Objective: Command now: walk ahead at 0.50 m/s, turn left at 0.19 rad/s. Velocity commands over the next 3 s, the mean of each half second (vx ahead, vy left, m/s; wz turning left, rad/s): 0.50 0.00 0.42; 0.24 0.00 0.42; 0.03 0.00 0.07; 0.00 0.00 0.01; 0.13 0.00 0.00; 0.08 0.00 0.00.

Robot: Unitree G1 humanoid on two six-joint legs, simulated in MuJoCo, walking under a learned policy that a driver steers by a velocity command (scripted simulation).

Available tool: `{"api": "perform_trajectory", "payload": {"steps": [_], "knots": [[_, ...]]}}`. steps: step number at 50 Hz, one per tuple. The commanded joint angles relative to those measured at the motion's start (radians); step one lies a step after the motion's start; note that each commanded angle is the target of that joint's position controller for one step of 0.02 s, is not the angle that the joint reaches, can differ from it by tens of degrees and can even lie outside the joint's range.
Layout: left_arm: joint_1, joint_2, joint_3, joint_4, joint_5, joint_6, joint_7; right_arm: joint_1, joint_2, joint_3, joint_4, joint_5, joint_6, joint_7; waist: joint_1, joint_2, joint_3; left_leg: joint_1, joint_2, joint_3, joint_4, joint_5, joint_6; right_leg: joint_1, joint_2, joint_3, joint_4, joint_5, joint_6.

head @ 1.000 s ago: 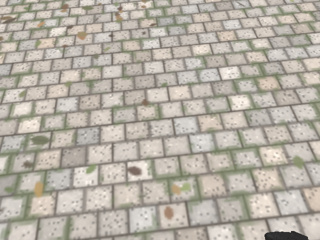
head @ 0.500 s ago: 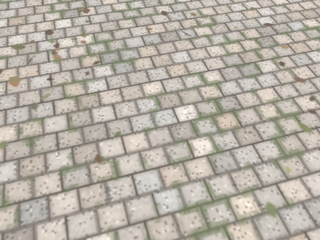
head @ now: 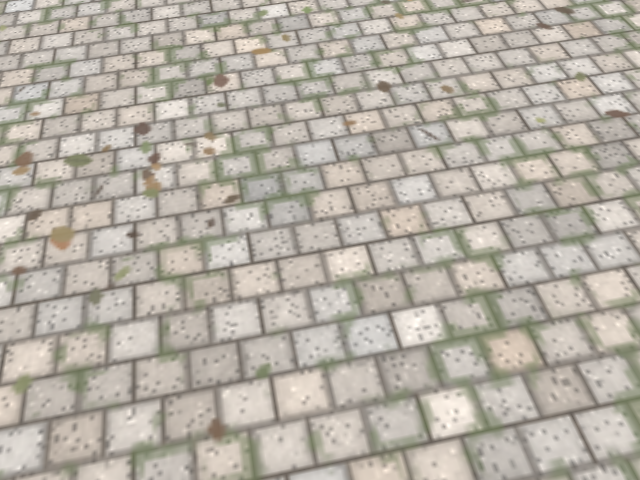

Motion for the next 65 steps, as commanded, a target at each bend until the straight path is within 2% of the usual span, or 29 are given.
{"api": "perform_trajectory", "payload": {"steps": [1,7,9,11,12,13,14,15,16,18,22,27,32,34,36,37,38,39,40,41,42,43,48,54,57,58,59,61,65], "knots": [[0.029,0.117,0.016,-0.033,0.005,-0.018,0.009,-0.077,-0.023,0.005,-0.064,0.008,-0.009,0.002,0.002,-0.104,0.076,-0.034,-0.033,0.015,-0.097,0.083,0.007,-0.021,-0.274,0.088,-0.085,0.335,-0.052],[0.074,0.117,0.008,0.004,0.015,-0.014,0.034,-0.181,-0.017,0.015,-0.111,-0.001,-0.021,0.004,0.016,-0.109,0.094,0.013,-0.089,0.094,-0.271,0.015,0.075,0.137,-0.32,-0.013,0.01,0.62,-0.031],[0.05,0.146,0.013,0.003,0.017,-0.011,0.044,-0.119,-0.032,0.006,-0.098,-0.003,-0.024,-0.002,-0.021,-0.137,0.044,0.119,-0.147,0.141,-0.29,-0.08,0.116,0.174,-0.329,-0.046,0.15,0.938,-0.02],[0.026,0.175,0.021,-0.006,0.019,0.004,0.046,0.076,-0.07,-0.017,-0.04,-0.008,-0.032,-0.01,-0.102,-0.146,-0.071,0.332,-0.209,0.154,-0.349,-0.128,0.166,0.154,-0.327,-0.072,0.449,1.032,-0.014],[-0.004,0.181,0.022,-0.028,0.011,0.007,0.044,0.223,-0.116,-0.039,0.001,-0.023,-0.037,-0.015,-0.176,-0.118,-0.145,0.565,-0.158,0.056,-0.404,-0.105,0.213,-0.012,-0.308,-0.09,0.684,0.835,0.005],[0.018,0.113,0.008,-0.089,-0.016,-0.002,0.028,0.318,-0.24,-0.078,0.0,-0.032,-0.032,-0.028,-0.178,0.076,-0.264,0.883,0.129,-0.376,-0.416,-0.098,0.356,-0.384,-0.173,-0.119,1.096,0.296,0.054],[-0.021,0.134,0.018,-0.118,-0.002,-0.011,0.018,0.266,-0.245,-0.08,-0.001,0.003,-0.021,-0.02,-0.132,0.088,-0.305,0.958,0.245,-0.749,-0.56,0.002,0.432,-0.619,-0.028,0.062,1.284,-0.319,0.063],[-0.11,0.138,0.018,-0.149,0.009,-0.018,0.01,0.203,-0.227,-0.075,-0.002,0.023,-0.014,-0.019,-0.11,0.002,-0.163,0.848,0.208,-0.597,-0.583,-0.048,0.395,-0.712,-0.112,0.147,1.266,-0.232,0.053],[-0.138,0.136,0.016,-0.162,0.004,-0.028,0.006,0.149,-0.169,-0.062,-0.011,0.022,-0.013,-0.021,-0.082,-0.051,-0.065,0.708,0.179,-0.496,-0.621,-0.025,0.351,-0.697,-0.15,0.138,1.183,-0.154,0.056],[-0.129,0.121,0.016,-0.165,0.024,-0.005,0.007,0.093,-0.105,-0.042,-0.016,0.027,-0.019,-0.028,-0.01,-0.08,0.021,0.51,0.082,-0.352,-0.666,0.091,0.28,-0.593,-0.194,0.133,1.035,-0.126,0.082],[-0.168,0.098,0.012,-0.199,0.041,0.047,-0.004,0.143,-0.148,-0.048,-0.011,0.03,-0.045,-0.031,0.003,-0.032,0.008,0.441,0.007,-0.261,-0.691,0.206,0.265,-0.565,-0.198,0.097,0.888,-0.062,0.137],[-0.382,0.107,0.009,-0.284,0.033,0.053,-0.012,0.25,-0.157,-0.052,-0.011,0.029,-0.037,-0.031,-0.075,0.007,0.025,0.535,-0.02,-0.281,-0.681,0.216,0.211,-0.669,-0.183,0.088,0.657,0.121,0.162],[-0.484,0.106,-0.006,-0.336,0.016,0.039,-0.006,0.309,-0.168,-0.053,-0.018,0.017,-0.016,-0.048,-0.113,0.031,-0.002,0.629,-0.037,-0.274,-0.518,0.582,0.159,-0.609,-0.094,0.075,0.495,0.14,0.141],[-0.445,0.131,-0.004,-0.335,0.012,0.03,0.001,0.283,-0.173,-0.055,-0.036,0.009,-0.008,-0.057,-0.09,0.051,-0.02,0.636,-0.042,-0.307,-0.447,0.599,0.127,-0.513,-0.068,0.102,0.408,0.114,0.12],[-0.294,0.178,0.01,-0.291,0.013,0.017,0.016,0.207,-0.196,-0.061,-0.067,0.011,-0.016,-0.06,-0.016,0.057,-0.067,0.607,-0.064,-0.326,-0.321,0.642,0.08,-0.311,-0.045,0.107,0.29,0.137,0.084],[-0.181,0.199,0.016,-0.266,0.022,-0.001,0.025,0.179,-0.189,-0.059,-0.079,0.026,-0.027,-0.053,0.046,0.019,-0.117,0.549,-0.108,-0.3,-0.165,0.566,0.054,-0.136,-0.102,0.128,0.203,0.311,0.056],[-0.063,0.267,0.026,-0.264,0.041,-0.011,0.037,0.205,-0.115,-0.038,-0.124,0.049,-0.036,-0.053,0.064,-0.12,-0.269,0.404,-0.167,-0.226,0.11,0.111,0.026,0.12,-0.367,0.327,0.286,0.718,-0.002],[-0.093,0.307,0.035,-0.282,0.03,0.008,0.026,0.407,-0.073,-0.036,-0.114,0.077,-0.023,-0.067,-0.035,-0.309,-0.409,0.224,-0.311,-0.132,0.36,-0.643,0.014,0.28,-0.624,0.614,0.341,1.191,-0.173],[-0.089,0.224,0.021,-0.287,-0.002,0.028,0.013,0.424,-0.14,-0.045,-0.062,0.014,-0.004,-0.074,-0.041,-0.122,-0.372,0.222,-0.239,-0.165,0.415,-0.59,0.017,0.186,-0.551,0.571,0.361,1.204,-0.162],[-0.187,0.197,0.021,-0.303,-0.007,0.034,0.021,0.393,-0.131,-0.043,-0.063,0.019,0.011,-0.069,-0.058,-0.193,-0.324,0.169,-0.225,-0.138,0.461,-0.512,0.003,0.091,-0.546,0.565,0.281,0.833,-0.206],[-0.265,0.112,-0.005,-0.322,-0.006,0.042,0.023,0.298,-0.145,-0.04,-0.066,-0.002,0.027,-0.061,-0.054,-0.107,-0.192,0.171,-0.18,-0.121,0.397,-0.452,-0.01,-0.064,-0.443,0.459,0.198,0.594,-0.157],[-0.283,0.096,-0.017,-0.315,-0.001,0.043,0.026,0.23,-0.134,-0.04,-0.084,-0.002,0.039,-0.047,-0.051,-0.153,-0.115,0.19,-0.169,-0.124,0.327,-0.415,-0.021,-0.153,-0.377,0.364,0.153,0.537,-0.117],[-0.255,0.139,-0.011,-0.26,0.016,0.033,0.02,0.242,-0.078,-0.018,-0.068,0.006,0.07,-0.036,-0.088,-0.172,-0.12,0.341,-0.184,-0.078,0.104,-0.348,-0.036,-0.26,-0.306,0.209,0.123,0.558,-0.098],[-0.224,0.178,0.002,-0.231,0.015,0.078,0.013,0.128,-0.078,0.007,-0.069,0.006,0.084,-0.04,-0.042,-0.215,-0.072,0.448,-0.156,-0.004,-0.237,-0.303,-0.011,-0.318,-0.295,0.265,0.065,-0.066,-0.088],[-0.193,0.159,-0.002,-0.215,0.008,0.096,0.017,0.135,-0.089,0.017,-0.056,-0.006,0.056,-0.05,-0.059,-0.118,-0.014,0.594,-0.101,-0.081,-0.526,-0.168,0.04,-0.439,-0.27,0.271,0.093,-0.213,0.012],[-0.175,0.119,-0.011,-0.226,0.004,0.093,0.012,0.134,-0.133,0.016,-0.068,-0.021,0.041,-0.059,-0.038,-0.001,-0.028,0.606,0.063,-0.274,-0.625,-0.221,0.072,-0.459,-0.214,0.212,0.206,-0.205,0.062],[-0.156,0.082,-0.019,-0.215,-0.011,0.095,0.013,0.057,-0.146,0.017,-0.061,0.004,0.034,-0.057,0.012,0.13,0.025,0.336,0.144,-0.361,-0.691,-0.303,0.125,-0.305,-0.11,0.101,0.22,-0.137,0.089],[-0.162,0.1,-0.015,-0.175,0.001,0.095,0.01,-0.004,-0.075,0.039,-0.051,0.01,0.013,-0.053,0.026,0.076,0.043,0.252,0.041,-0.255,-0.683,-0.363,0.062,-0.126,-0.134,0.13,0.197,0.015,0.089],[-0.123,0.128,-0.009,-0.112,0.003,0.08,0.007,0.075,-0.085,0.034,0.007,0.021,0.006,-0.061,0.004,0.014,0.042,0.363,-0.026,-0.184,-0.644,-0.261,0.035,-0.159,-0.174,0.164,0.165,0.045,0.078]]}}
Next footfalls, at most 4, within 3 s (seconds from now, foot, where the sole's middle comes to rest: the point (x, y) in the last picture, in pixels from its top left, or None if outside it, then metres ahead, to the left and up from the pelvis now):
0.24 left None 0.28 0.11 -0.78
0.76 right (342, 432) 0.61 0.04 -0.78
1.14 left None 0.44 0.18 -0.78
2.84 left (246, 408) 0.66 0.25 -0.78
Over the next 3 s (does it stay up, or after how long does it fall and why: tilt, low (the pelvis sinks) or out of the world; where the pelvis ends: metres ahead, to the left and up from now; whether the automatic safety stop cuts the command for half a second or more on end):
stays up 0.66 0.13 -0.01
